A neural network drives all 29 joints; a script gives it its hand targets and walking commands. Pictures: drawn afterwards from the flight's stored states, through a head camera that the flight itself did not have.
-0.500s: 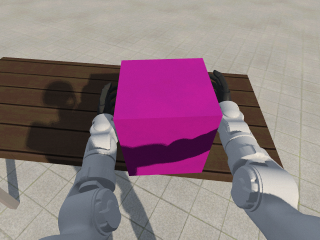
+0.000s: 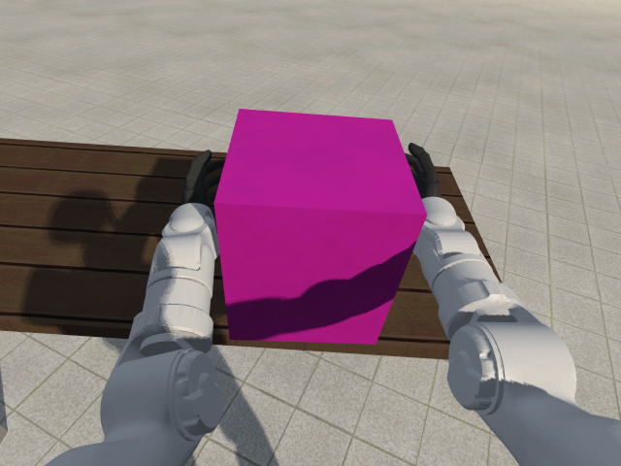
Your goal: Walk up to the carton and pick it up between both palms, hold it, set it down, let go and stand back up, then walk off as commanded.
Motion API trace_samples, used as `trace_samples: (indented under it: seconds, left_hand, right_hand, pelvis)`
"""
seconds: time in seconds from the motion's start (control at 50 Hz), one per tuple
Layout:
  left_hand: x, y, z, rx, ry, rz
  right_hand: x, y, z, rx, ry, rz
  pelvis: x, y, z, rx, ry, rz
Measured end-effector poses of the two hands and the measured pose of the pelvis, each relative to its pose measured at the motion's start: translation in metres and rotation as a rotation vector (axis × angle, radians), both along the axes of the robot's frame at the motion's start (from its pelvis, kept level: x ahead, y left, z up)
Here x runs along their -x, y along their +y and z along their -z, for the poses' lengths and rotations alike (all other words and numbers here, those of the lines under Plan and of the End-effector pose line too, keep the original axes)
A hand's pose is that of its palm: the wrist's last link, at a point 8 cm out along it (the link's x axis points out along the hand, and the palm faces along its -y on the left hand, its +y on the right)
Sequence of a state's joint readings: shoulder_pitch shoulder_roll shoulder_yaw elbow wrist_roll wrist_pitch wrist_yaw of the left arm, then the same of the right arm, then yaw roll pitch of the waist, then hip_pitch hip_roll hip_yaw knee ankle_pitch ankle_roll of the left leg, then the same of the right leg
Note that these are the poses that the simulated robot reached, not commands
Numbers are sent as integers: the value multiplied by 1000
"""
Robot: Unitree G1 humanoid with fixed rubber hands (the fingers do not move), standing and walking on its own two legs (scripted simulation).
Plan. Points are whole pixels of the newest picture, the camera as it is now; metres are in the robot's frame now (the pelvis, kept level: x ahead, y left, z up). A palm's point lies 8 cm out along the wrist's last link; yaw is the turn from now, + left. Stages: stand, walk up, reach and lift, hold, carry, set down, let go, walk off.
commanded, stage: reach and lift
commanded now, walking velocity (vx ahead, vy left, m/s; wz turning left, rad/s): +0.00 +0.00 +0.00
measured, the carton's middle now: (310, 231) +0.41 +0.03 +0.13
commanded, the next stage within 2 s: hold in 1.44 s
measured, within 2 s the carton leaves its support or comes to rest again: neither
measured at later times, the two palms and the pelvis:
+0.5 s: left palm (189, 184) +0.40 +0.19 +0.20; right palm (425, 186) +0.42 -0.11 +0.21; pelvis +0.00 +0.01 +0.00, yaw +0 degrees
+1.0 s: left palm (189, 161) +0.40 +0.19 +0.24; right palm (435, 168) +0.41 -0.11 +0.24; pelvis +0.01 +0.01 +0.00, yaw +0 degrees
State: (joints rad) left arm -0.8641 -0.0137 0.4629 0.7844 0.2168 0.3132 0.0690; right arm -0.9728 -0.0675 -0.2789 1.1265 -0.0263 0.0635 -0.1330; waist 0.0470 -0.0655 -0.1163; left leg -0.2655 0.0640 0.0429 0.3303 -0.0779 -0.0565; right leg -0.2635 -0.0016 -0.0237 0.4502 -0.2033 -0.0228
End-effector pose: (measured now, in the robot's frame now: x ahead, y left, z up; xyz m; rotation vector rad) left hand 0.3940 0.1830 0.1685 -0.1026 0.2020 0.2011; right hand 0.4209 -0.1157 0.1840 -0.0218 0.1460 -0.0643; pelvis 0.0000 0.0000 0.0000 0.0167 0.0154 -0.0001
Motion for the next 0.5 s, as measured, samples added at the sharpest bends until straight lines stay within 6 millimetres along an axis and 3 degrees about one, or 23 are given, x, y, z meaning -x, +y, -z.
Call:
trace_samples:
  seconds: [0.24, 0.38, 0.5]
  left_hand:
    - [-3, 5, -16, -15, 14, 20]
    - [-5, 9, -36, -29, -28, 29]
    - [-6, 8, -36, -33, 15, 42]
  right_hand:
    - [3, 4, -12, -39, 18, 26]
    - [4, 9, -32, -60, -23, 32]
    - [5, 7, -28, -65, 20, 42]
  pelvis:
    - [-2, 4, 0, 3, -15, -1]
    - [-3, 7, 0, 6, -19, -1]
    - [-3, 9, 0, 7, -21, -2]
